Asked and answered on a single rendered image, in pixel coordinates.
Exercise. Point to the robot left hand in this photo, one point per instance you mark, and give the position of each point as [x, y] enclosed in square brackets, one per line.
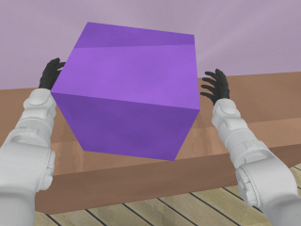
[51, 73]

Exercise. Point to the robot left forearm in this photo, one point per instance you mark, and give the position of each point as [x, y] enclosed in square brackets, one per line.
[36, 124]

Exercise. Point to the robot right forearm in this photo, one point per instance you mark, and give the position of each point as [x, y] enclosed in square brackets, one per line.
[238, 139]

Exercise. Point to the robot right hand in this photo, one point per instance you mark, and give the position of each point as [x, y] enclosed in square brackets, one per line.
[221, 86]

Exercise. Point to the pedestal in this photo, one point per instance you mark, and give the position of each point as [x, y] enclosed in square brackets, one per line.
[269, 103]

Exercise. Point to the robot left upper arm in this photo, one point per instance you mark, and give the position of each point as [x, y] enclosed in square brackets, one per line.
[24, 170]

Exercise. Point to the carton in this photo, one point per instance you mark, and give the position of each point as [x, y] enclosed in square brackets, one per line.
[130, 91]

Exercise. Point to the robot right upper arm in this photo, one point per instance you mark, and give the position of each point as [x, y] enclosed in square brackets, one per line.
[267, 184]

